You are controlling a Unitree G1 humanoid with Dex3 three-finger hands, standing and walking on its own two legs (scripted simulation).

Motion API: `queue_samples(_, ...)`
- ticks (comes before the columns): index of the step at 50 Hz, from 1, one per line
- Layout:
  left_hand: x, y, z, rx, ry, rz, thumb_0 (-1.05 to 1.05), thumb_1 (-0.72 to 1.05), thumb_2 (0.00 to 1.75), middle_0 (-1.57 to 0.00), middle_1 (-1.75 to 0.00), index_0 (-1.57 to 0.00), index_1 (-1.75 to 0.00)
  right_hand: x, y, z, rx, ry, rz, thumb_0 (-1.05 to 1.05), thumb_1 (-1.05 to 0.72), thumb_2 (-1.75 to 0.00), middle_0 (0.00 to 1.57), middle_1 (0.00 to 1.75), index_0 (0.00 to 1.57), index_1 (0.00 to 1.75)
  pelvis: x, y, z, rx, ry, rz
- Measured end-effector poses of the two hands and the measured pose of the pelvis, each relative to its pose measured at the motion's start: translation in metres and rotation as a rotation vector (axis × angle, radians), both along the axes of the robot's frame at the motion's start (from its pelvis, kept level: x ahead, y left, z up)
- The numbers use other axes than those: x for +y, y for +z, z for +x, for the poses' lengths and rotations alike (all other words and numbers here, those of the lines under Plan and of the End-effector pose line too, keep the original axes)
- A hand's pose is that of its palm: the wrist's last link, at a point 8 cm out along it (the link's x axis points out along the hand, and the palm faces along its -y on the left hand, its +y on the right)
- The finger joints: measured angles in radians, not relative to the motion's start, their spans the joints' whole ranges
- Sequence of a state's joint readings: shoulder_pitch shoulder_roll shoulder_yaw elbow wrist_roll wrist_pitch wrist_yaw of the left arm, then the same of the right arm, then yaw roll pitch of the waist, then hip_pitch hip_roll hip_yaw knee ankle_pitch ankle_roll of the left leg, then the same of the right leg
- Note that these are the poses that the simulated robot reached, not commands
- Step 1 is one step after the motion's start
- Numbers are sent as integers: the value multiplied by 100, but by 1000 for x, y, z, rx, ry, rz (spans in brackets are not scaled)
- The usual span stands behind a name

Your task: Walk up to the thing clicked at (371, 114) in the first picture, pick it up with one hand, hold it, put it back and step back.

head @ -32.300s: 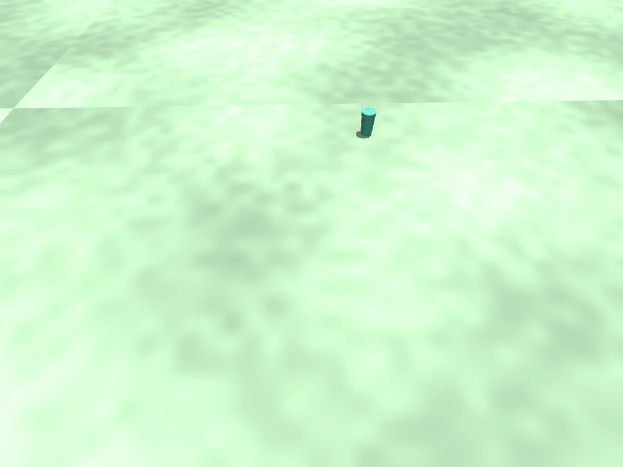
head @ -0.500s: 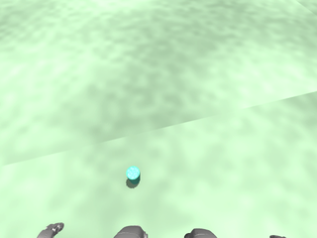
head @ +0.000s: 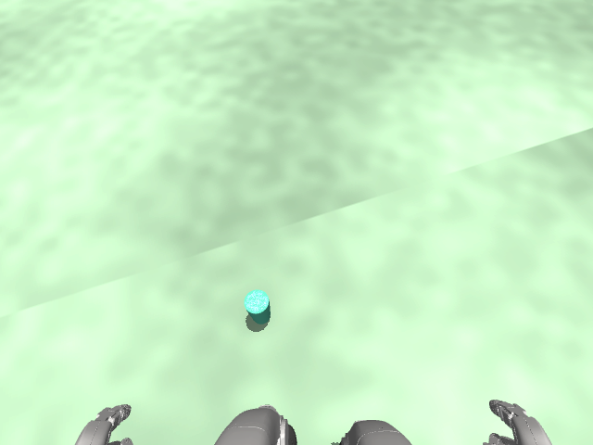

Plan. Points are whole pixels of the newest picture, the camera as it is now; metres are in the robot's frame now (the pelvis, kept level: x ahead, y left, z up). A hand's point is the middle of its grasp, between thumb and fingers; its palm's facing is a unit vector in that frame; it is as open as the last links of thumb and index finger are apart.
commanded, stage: step back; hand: left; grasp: from the side
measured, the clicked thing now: (259, 309) +0.51 +0.16 -0.68
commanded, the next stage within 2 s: none
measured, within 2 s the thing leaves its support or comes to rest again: neither
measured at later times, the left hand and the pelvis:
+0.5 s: hand out of the picture -0.01 +0.30 -0.14, palm faces +0.01 -0.94 -0.34, open 7.4 cm; pelvis -0.11 +0.03 +0.02, yaw +0 degrees
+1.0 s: hand out of the picture -0.14 +0.26 -0.12, palm faces -0.04 -0.90 -0.44, open 7.4 cm; pelvis -0.27 -0.01 +0.01, yaw -1 degrees
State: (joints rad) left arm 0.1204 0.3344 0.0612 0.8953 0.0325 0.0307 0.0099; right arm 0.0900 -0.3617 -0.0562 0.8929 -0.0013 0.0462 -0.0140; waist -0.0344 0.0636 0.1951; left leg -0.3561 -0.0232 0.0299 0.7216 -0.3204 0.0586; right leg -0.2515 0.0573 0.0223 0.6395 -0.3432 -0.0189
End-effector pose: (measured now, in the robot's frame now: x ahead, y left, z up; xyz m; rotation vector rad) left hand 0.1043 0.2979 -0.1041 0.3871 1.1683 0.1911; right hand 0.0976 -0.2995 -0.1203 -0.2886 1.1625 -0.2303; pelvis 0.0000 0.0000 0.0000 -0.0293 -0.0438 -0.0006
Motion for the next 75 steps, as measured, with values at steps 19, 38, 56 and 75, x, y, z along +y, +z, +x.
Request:
queue_samples(19,43,-10,-81,-58,44,-38,0,90,90,-21,-30,-21,-30,28,31,-89,28,95,-94,1,-91,-90,20,30,20,30,34,4,-89,-3,30,26)
queue_samples(38,15,-4,-217,44,-13,17,0,90,90,-20,-30,-21,-30,-20,16,-183,-104,27,-80,1,-90,-89,20,30,21,30,3,-8,-203,-12,-57,-9)
queue_samples(56,4,4,-270,-169,-14,-2,0,90,90,-21,-30,-21,-30,-12,8,-352,114,53,-77,1,-91,-90,20,30,20,30,-5,-6,-314,-3,22,82)
queue_samples(75,-41,-10,-469,23,17,4,0,90,90,-21,-30,-21,-30,-81,24,-410,-126,71,-126,1,-90,-90,20,30,21,30,-54,-10,-450,-10,-20,-30)
